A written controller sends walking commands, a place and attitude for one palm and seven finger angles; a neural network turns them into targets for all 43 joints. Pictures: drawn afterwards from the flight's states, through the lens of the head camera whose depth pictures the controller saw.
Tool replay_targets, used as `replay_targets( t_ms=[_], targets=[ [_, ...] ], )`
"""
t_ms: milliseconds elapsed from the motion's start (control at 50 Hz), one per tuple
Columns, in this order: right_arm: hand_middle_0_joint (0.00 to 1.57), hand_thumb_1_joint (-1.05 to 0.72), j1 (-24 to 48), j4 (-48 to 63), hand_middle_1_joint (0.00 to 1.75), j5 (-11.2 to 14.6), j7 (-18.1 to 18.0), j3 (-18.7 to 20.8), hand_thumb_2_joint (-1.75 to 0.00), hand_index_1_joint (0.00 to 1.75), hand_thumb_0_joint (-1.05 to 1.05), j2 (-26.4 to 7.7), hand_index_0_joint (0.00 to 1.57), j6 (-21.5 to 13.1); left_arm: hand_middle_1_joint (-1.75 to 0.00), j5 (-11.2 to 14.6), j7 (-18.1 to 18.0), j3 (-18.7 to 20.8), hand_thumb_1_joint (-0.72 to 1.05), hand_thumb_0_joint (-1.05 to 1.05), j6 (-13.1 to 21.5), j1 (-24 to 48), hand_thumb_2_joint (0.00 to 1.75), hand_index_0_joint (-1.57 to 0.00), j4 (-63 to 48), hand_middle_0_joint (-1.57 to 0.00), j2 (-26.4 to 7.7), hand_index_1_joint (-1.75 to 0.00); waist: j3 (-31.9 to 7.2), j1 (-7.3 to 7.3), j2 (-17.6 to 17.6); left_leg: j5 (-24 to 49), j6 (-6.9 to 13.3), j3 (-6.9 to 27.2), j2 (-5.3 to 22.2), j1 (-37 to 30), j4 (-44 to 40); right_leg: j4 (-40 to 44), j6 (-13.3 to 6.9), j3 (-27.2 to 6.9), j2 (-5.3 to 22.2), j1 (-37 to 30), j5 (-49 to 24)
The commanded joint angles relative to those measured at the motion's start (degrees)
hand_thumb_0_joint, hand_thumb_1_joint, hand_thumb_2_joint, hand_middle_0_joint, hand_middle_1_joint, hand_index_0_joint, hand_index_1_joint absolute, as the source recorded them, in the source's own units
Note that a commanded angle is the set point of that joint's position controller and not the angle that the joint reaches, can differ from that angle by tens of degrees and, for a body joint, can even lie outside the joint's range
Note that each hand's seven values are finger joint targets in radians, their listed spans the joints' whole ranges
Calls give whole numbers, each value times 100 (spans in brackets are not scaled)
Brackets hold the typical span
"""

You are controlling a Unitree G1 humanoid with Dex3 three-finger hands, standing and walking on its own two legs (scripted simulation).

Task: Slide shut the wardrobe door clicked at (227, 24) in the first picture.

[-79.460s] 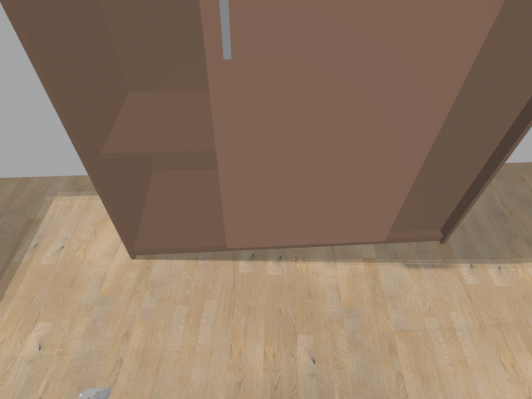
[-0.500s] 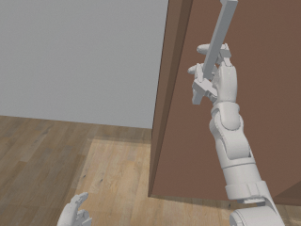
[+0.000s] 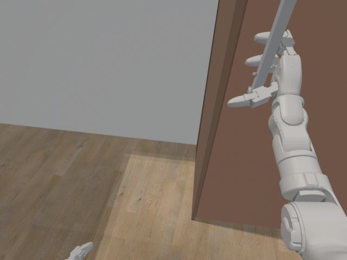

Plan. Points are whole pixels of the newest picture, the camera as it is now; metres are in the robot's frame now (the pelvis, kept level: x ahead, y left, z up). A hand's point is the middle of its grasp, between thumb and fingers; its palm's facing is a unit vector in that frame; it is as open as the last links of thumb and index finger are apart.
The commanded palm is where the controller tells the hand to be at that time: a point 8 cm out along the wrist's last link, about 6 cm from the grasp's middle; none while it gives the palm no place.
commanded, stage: loosen the grip on the handle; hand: right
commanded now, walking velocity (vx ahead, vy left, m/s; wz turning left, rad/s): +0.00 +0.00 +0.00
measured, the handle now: (266, 51) +0.47 -0.14 +0.28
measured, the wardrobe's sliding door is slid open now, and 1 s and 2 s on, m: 0.00 0.00 0.00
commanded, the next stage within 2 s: slip the hand off the handle in 0.10 s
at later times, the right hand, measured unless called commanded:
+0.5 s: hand (260, 75) +0.43 -0.13 +0.25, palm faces -0.07 +0.99 -0.09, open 14.7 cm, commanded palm +0.41 -0.21 +0.25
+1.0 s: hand (300, 87) +0.40 -0.20 +0.24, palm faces +0.10 +0.99 -0.10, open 14.7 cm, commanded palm +0.36 -0.24 +0.25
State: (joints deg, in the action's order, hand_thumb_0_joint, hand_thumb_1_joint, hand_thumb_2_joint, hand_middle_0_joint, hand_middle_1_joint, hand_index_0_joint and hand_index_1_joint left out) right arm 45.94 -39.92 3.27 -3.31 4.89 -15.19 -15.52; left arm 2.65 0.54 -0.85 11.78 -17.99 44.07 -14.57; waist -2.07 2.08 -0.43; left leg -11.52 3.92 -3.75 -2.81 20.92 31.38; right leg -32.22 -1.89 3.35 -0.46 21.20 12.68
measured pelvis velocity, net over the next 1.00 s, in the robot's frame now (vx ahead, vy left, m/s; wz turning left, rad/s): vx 0.06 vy -0.03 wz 0.04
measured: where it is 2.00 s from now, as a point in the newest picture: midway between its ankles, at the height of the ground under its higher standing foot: outside the picture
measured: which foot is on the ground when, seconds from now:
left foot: down 0.00-1.00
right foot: down 0.00-1.00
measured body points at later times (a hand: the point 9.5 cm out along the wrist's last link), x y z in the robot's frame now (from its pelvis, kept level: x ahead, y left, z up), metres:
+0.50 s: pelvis +0.02 -0.03 +0.00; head +0.01 -0.04 +0.45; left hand +0.19 +0.20 -0.08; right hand +0.42 -0.18 +0.25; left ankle +0.06 +0.07 -0.73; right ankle +0.06 -0.10 -0.73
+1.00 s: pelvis +0.06 -0.03 +0.01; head +0.03 -0.03 +0.46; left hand +0.21 +0.20 -0.08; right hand +0.39 -0.26 +0.25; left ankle +0.06 +0.07 -0.73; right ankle +0.06 -0.10 -0.73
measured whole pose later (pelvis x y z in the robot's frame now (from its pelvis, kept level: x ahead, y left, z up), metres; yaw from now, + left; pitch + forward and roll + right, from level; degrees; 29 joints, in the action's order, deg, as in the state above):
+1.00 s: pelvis +0.06 -0.03 +0.01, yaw +2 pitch -2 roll +1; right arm 17.9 -1.9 9.1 1.6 11.1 -17.7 0.0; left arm 2.1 -2.8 -3.2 2.6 -13.4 37.0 -12.8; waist -1.9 -1.0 1.0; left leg -13.0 2.0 0.5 -3.0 9.7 25.0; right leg -25.7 -3.9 3.9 -2.6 9.3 14.3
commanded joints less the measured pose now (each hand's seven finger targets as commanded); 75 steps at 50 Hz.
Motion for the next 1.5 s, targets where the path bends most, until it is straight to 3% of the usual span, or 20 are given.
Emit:
replay_targets(
  t_ms=[0,40,160,180,200,260,320,360,480,600,660,820,980,1040,1120,1200,1280,1320,1400,1480],
  targets=[
    [25,55,3280,1147,115,180,178,33,-20,115,0,-829,25,-196,-30,117,-59,206,90,0,357,815,90,-20,-840,-20,-617,-30,-1001,74,-323,-2582,-245,1493,598,-577,-1549,302,44,-200,-53,275,923],
    [25,55,3323,1170,115,243,181,217,-20,115,0,-986,25,-140,-30,108,-63,267,90,0,351,819,90,-20,-756,-20,-647,-30,-1175,77,-308,-2466,-254,1538,610,-672,-1536,256,39,-246,-56,298,770],
    [25,55,2968,1467,115,287,68,39,-20,115,0,-666,25,35,-30,60,-23,251,90,0,316,863,90,-20,-767,-20,-588,-30,-1194,41,-359,-2280,-284,1460,627,-614,-1445,250,43,-311,-50,195,720],
    [25,55,2813,1278,115,205,7,692,-20,115,0,-1478,25,60,-30,38,-51,291,90,0,265,847,90,-20,-706,-20,-679,-30,-1200,-66,-417,-2364,-289,1505,656,-710,-1466,236,41,-319,-45,345,735],
    [25,55,2773,1517,115,214,11,456,-20,115,0,-1244,25,89,-30,21,-54,229,90,0,215,972,90,-20,-823,-20,-612,-30,-1233,-74,-279,-2328,-296,1542,682,-792,-1432,231,40,-298,-64,371,696],
    [25,55,2538,1636,115,246,43,452,-20,115,0,-1125,25,129,-30,34,-102,196,90,0,139,993,90,-20,-937,-20,-584,-30,-1213,-80,-500,-2097,-296,1188,533,-630,-1299,412,-5,-329,-10,60,822],
    [25,55,2354,1692,115,295,50,665,-20,115,0,-1310,25,218,-30,12,-193,127,90,0,65,1052,90,-20,-1010,-20,-597,-30,-1083,-117,-357,-1783,-274,970,451,-496,-1150,560,-19,-393,36,-135,970],
    [25,55,2246,1935,115,333,65,561,-20,115,0,-1118,25,294,-30,10,-246,68,90,0,12,1087,90,-20,-1136,-20,-555,-30,-1104,-117,-249,-1452,-275,734,364,-377,-1007,709,-37,-444,102,-448,1123],
    [25,55,1787,2213,115,351,5,672,-20,115,0,-1132,25,617,-30,-27,-453,-57,90,0,-173,1189,90,-20,-1246,-20,-529,-30,-864,-188,-185,-820,-215,490,276,-305,-826,1060,-8,-719,266,-801,1263],
    [25,55,1199,3138,115,405,-40,745,-20,115,0,-1091,25,979,-30,-57,-578,-89,90,0,-375,1259,90,-20,-1375,-20,-442,-30,-1215,-342,54,70,-136,413,229,-729,-806,1057,129,-658,341,-1439,-281],
    [25,55,653,3437,115,504,-64,922,-20,115,0,-1121,25,1170,-30,-51,-603,-94,90,0,-508,1249,90,-20,-1413,-20,-430,-30,-1219,-419,-116,574,-109,366,180,-991,-811,1020,222,-589,341,-1562,-1115],
    [25,55,-334,4530,115,544,-78,1228,-20,115,0,-1284,25,1381,-30,-57,-539,-64,90,0,-814,1335,90,-20,-1570,-20,-426,-30,-1430,-543,-22,1377,-89,392,142,-1468,-779,961,302,-403,301,-1743,-2022],
    [25,55,-621,5743,115,727,944,418,-20,115,0,-736,25,863,-30,-10,-336,18,90,0,-411,1300,90,-20,-1665,-20,-510,-30,-1380,-262,552,1119,-157,381,124,-816,-815,752,233,-586,281,-2345,-1884],
    [25,55,-886,5489,115,932,1137,517,-20,115,0,-776,25,987,-30,29,-369,0,90,0,-282,1335,90,-20,-1551,-20,-578,-30,-912,-254,249,578,-177,366,131,-631,-953,832,165,-640,224,-1945,-1038],
    [25,55,-1237,5494,115,1046,1084,802,-20,115,0,-982,25,1234,-30,42,-429,-63,90,0,-218,1545,90,-20,-1506,-20,-586,-30,-613,-386,179,-31,-188,450,189,-671,-1115,923,44,-596,123,-1540,-174],
    [25,55,-1390,5857,115,1070,989,1003,-20,115,0,-1093,25,1210,-30,14,-413,-100,90,0,-179,1703,90,-20,-1614,-20,-510,-30,-870,-478,115,20,-204,532,245,-996,-1109,832,-17,-498,62,-1459,-304],
    [25,55,-2087,6070,115,1169,1073,1443,-20,115,0,-1346,25,1103,-30,-31,-365,-127,90,0,-158,1695,90,-20,-1666,-20,-485,-30,-974,-620,-25,634,-237,600,275,-1350,-999,727,-41,-423,41,-1340,-663],
    [25,55,-2437,6277,115,1212,1207,1406,-20,115,0,-1305,25,1140,-30,-32,-335,-135,90,0,-174,1716,90,-20,-1706,-20,-479,-30,-971,-640,132,990,-271,615,300,-1406,-938,653,-54,-374,33,-1342,-833],
    [25,55,-2683,6474,115,1332,1427,1260,-20,115,0,-1167,25,1312,-30,17,-348,-159,90,0,-145,1759,90,-20,-1748,-20,-477,-30,-612,-546,113,747,-350,657,322,-1166,-1058,587,-65,-362,21,-1257,-625],
    [25,55,-2754,6906,115,1424,1480,1325,-20,115,0,-1241,25,1373,-30,8,-395,-146,90,0,-36,1803,90,-20,-1757,-20,-493,-30,-643,-543,120,370,-377,755,390,-1101,-1175,503,-72,-409,26,-1315,-497]
  ],
)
